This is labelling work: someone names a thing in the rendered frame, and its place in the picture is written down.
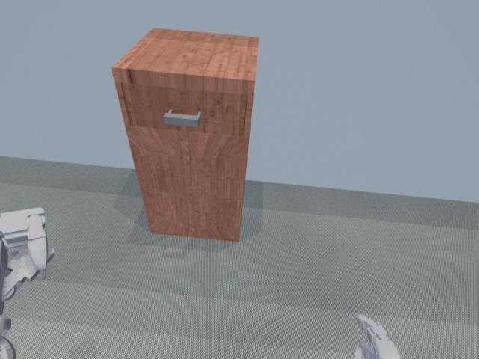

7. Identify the left robot forearm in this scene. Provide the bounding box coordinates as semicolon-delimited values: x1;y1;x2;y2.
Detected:
0;315;16;359

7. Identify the right robot hand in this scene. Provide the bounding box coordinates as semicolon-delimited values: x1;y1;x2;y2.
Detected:
353;314;402;359

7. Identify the handle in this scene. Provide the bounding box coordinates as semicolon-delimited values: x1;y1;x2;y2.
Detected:
164;109;201;127

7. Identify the left robot hand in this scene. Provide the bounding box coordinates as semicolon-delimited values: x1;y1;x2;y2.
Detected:
0;207;54;315

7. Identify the cabinet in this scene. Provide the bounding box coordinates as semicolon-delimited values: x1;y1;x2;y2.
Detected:
111;28;259;242

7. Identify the drawer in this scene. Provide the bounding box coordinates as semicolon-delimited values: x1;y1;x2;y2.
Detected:
123;83;248;137

